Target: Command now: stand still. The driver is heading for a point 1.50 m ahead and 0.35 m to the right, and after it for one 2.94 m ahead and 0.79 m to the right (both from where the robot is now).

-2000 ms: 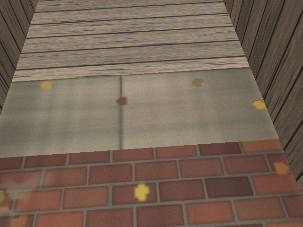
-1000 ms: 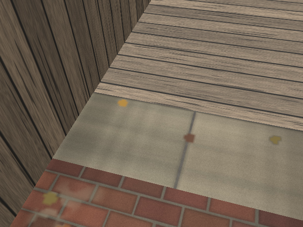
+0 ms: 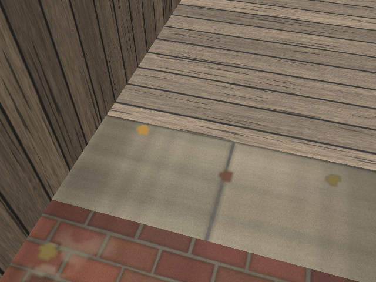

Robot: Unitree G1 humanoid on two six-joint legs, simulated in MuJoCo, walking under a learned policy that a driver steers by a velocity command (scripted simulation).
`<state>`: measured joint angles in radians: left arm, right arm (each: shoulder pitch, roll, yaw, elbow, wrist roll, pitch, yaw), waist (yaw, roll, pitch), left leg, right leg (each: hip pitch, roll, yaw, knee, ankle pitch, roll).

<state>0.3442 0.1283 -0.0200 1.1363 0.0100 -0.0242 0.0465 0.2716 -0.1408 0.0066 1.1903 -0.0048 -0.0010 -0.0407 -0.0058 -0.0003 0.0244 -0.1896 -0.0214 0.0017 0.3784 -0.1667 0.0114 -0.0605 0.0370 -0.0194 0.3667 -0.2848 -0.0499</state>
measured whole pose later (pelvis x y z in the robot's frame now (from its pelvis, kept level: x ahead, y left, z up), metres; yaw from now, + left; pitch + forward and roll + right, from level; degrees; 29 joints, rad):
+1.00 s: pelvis +0.02 -0.02 +0.00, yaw +0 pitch -1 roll +0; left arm 0.40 0.11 -0.02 1.14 0.01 -0.03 0.05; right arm 0.31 -0.12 0.02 1.20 0.00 0.00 -0.05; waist 0.00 0.01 0.02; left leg -0.19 0.01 -0.01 0.42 -0.21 -0.02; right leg -0.04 0.07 -0.03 0.35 -0.30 -0.08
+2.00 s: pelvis +0.46 +0.00 -0.02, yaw -19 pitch +0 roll -1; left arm 0.22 0.24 0.09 0.95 0.02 -0.03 -0.01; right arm 0.27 -0.19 -0.05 0.92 -0.02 -0.10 -0.01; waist 0.00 0.00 0.08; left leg -0.39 0.06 0.02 1.28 -0.33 0.03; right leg -0.30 0.14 -0.09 0.49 -0.20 -0.16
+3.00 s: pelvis +0.96 -0.23 -0.02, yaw -30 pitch +1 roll +1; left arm 0.03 0.21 0.02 0.78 0.05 -0.09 -0.01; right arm 0.45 -0.23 -0.03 0.96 0.00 -0.06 0.00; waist -0.07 0.01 0.05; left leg -0.14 -0.03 -0.02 0.80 -0.47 0.06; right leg -0.42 0.00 -0.07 0.54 -0.13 -0.06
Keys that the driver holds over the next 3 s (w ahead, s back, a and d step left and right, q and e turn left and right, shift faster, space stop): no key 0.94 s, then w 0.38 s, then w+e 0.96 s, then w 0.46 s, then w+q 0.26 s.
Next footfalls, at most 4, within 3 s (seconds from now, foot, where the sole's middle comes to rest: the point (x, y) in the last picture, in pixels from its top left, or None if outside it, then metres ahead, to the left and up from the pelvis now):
1.34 left None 0.24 0.13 -0.78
1.88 right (213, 281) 0.53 -0.05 -0.78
2.42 left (208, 191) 0.91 -0.05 -0.78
2.94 right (279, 169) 1.02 -0.37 -0.78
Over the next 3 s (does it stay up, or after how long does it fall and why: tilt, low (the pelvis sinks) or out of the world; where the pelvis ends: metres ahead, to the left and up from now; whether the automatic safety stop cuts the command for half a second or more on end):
stays up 0.96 -0.23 -0.02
